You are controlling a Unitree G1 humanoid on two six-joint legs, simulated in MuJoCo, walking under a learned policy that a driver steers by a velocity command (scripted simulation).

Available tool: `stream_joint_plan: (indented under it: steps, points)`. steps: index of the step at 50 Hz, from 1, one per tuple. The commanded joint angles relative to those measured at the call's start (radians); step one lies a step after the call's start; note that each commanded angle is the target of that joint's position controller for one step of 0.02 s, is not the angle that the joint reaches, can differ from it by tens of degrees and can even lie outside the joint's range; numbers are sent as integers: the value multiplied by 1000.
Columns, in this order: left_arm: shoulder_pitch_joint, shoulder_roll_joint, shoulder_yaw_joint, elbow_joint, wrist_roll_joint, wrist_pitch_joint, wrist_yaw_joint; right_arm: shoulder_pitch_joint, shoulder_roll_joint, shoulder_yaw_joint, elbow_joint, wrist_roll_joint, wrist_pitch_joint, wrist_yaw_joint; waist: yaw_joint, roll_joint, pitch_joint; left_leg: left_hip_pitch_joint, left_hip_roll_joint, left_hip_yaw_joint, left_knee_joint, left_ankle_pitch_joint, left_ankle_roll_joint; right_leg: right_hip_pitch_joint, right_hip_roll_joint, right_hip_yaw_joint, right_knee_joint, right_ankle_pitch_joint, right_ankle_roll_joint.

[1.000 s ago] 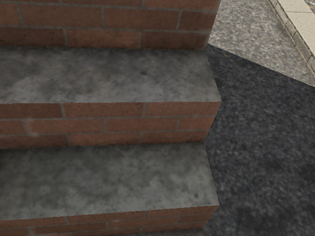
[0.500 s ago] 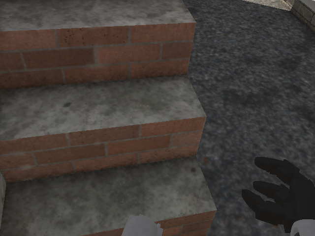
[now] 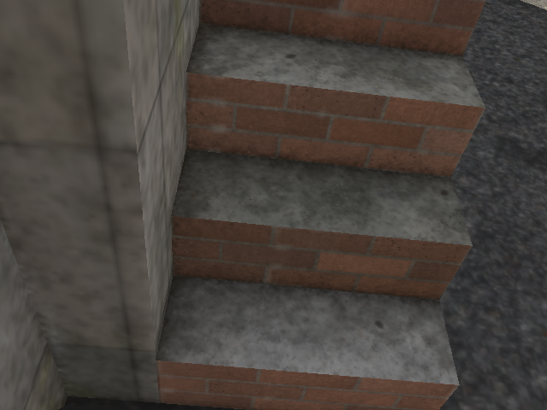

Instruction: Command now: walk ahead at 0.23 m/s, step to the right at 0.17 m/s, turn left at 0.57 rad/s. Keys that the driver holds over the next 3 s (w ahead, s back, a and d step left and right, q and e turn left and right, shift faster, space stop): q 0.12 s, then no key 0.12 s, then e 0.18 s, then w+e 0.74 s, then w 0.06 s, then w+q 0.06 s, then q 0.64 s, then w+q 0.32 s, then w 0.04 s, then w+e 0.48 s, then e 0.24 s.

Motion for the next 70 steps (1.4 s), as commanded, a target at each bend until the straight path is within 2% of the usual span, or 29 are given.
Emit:
stream_joint_plan:
  steps: [1, 3, 8, 15, 18, 19, 23, 25, 26, 27, 28, 29, 31, 33, 38, 41, 45, 48, 49, 50, 51, 52, 55, 59, 62, 65, 68, 69, 70]
  points:
    - [82, 6, 0, 6, -4, 33, -18, -27, -156, -56, -46, -8, -34, -17, 49, 89, 77, 94, 172, -223, -207, -177, -77, -104, 2, 36, -86, 19, -15]
    - [78, 56, 18, 4, -12, 26, -22, -33, -163, -68, -68, 2, -24, -1, 23, 221, 61, 76, 168, -253, -230, -249, -28, -34, 21, 29, -89, -19, -9]
    - [83, 104, 28, 33, -14, 16, -24, -106, -199, -80, -135, 9, -10, -13, 12, 209, 45, 168, 203, -347, -205, -200, 48, -67, 15, 96, -134, -86, -17]
    - [213, 131, 26, 129, -44, 16, -19, -177, -190, -66, -154, 6, -24, -36, 15, 199, 23, 94, 185, -308, -236, -192, 12, 141, 21, 78, -306, -143, -26]
    - [270, 119, 15, 162, -59, 13, -22, -226, -184, -58, -145, -20, -16, -37, 22, 202, 16, 20, 176, -268, -243, -216, 22, 267, 25, 56, -411, -210, -44]
    - [306, 125, 15, 173, -47, 17, -26, -212, -190, -53, -132, -13, -14, -31, 23, 216, 0, -11, 169, -257, -264, -257, 35, 331, 30, 44, -462, -243, -57]
    - [421, 133, 16, 211, -56, 6, -15, -232, -215, -59, -90, -19, 8, -25, 79, 220, 4, -145, 155, -196, -277, -361, 71, 573, 43, -20, -704, -358, -108]
    - [581, 108, 7, 283, -47, 3, 3, -335, -208, -61, -101, -16, -1, -18, 174, 121, 85, -282, 80, -75, -209, -400, -9, 721, 51, -85, -1003, -308, -167]
    - [564, 93, 0, 299, -43, 0, 16, -319, -174, -54, -91, -4, 0, -19, 178, -50, 127, -355, 21, -4, 90, -479, -22, 696, -13, 39, -1120, -366, -203]
    - [459, 72, -27, 258, -37, -7, 15, -317, -74, -23, -106, 7, -8, -15, 113, -213, 120, -535, -31, 116, 454, -421, -14, 671, -248, 339, -1082, -570, -218]
    - [407, 162, -4, 233, -41, -11, 12, -456, -152, -38, -190, 1, -24, -7, 108, -189, 247, -688, -23, 107, 525, -265, -43, 391, -451, 748, -1327, -908, -348]
    - [324, 229, 17, 229, -50, -24, 11, -460, -174, -43, -197, 6, -37, 5, 37, -157, 309, -638, 47, 39, 621, -108, -59, 276, -469, 788, -1405, -873, -372]
    - [223, 215, 19, 204, -41, -54, 12, -367, -226, -63, -105, -15, -45, 47, 2, -3, 181, -485, 25, 81, 716, 47, -83, 339, -284, 519, -1291, -509, -250]
    - [259, 199, 16, 214, -36, -85, 13, -333, -188, -52, -74, -30, -24, 59, 26, 6, 92, -458, 16, 122, 741, 55, -80, 420, -216, 420, -1230, -399, -223]
    - [447, 138, 8, 276, -46, -96, 19, -523, -163, -21, -103, -4, -19, 48, 156, -117, 171, -572, 32, 131, 471, 50, -100, 588, -217, 465, -1208, -355, -226]
    - [469, 188, 32, 279, -51, -94, 24, -620, -184, -13, -113, -6, -38, 49, 209, -90, 156, -577, 29, 103, 312, 65, -117, 682, -208, 466, -1170, -184, -233]
    - [407, 199, 36, 271, -51, -96, 22, -582, -183, -10, -111, -20, -63, 67, 167, -91, 119, -401, 9, 98, 148, -31, -89, 628, -202, 504, -1067, -30, -236]
    - [315, 212, 41, 259, -48, -112, 14, -430, -218, -17, -81, -12, -85, 42, 72, -114, 42, -96, -26, 101, 41, -52, -43, 505, -167, 500, -928, 279, -201]
    - [271, 207, 40, 253, -58, -122, 10, -330, -240, -23, -59, -18, -99, 26, 13, -80, -24, 75, 4, 77, -19, 5, -16, 446, -117, 460, -802, 352, -171]
    - [260, 164, 27, 231, -85, -131, 7, -205, -318, -42, -49, -35, -112, 13, -40, 29, -146, 304, 161, -81, -40, -108, 40, 316, -47, 378, -594, 291, -124]
    - [267, 104, 6, 185, -101, -138, 13, -81, -417, -68, -44, -61, -107, 12, -77, 251, -279, 495, 416, -456, -106, -304, 161, 91, 84, 235, -326, -101, -95]
    - [245, 146, 7, 203, -60, -129, 27, -161, -344, -60, -28, -62, -104, 17, -14, 224, -179, 377, 472, -509, -156, -343, 167, -12, 25, 210, -236, -350, -119]
    - [150, 146, 12, 219, -38, -109, 7, -257, -191, -24, -36, -40, -100, 20, 2, 83, -2, 237, 317, -161, -151, -50, 90, -57, -70, 161, -232, -185, -91]
    - [72, 84, -6, 160, -35, -96, -20, -182, -183, -22, 28, -28, -125, 26, -4, 119, 41, 231, 278, 16, -171, 216, 83, -166, -84, 129, -253, -87, -70]
    - [4, 60, -15, 102, -27, -95, -46, -220, -115, 5, 61, -12, -141, 26, 44, 201, 57, 130, 252, 121, -177, 434, 67, -76, -97, 141, -426, 5, -66]
    - [-34, 37, -31, 95, -12, -107, -52, -223, -165, -7, 84, 18, -162, 63, 70, 178, 53, -65, 205, 178, -205, 578, 54, 256, -61, 23, -635, 101, -85]
    - [206, 92, -10, 206, 5, -120, -31, -228, -193, -10, 89, 44, -162, 58, 186, 84, -56, -40, 147, 183, 93, 707, 16, 548, -14, 20, -804, 273, -128]
    - [282, 143, 0, 237, 23, -128, -20, -219, -200, -8, 76, 39, -152, 56, 210, 21, -122, -127, 92, 184, 279, 477, -3, 695, -103, 68, -803, 465, -127]
    - [293, 212, 5, 212, 40, -141, -9, -54, -85, 19, 65, 28, -135, 52, 115, -237, -270, -296, -17, 207, 601, -314, -32, 909, -451, 357, -716, 1117, -193]
Next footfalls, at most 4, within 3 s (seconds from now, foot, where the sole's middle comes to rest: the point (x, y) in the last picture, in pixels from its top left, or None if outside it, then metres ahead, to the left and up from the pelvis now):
0.54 right None -0.09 -0.10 -0.79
0.98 left None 0.14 0.08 -0.79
1.38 right None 0.32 -0.25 -0.79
1.84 left None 0.25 -0.06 -0.79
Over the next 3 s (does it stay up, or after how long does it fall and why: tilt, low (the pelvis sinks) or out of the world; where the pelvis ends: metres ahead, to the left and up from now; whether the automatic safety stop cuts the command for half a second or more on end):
stays up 0.30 -0.19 -0.02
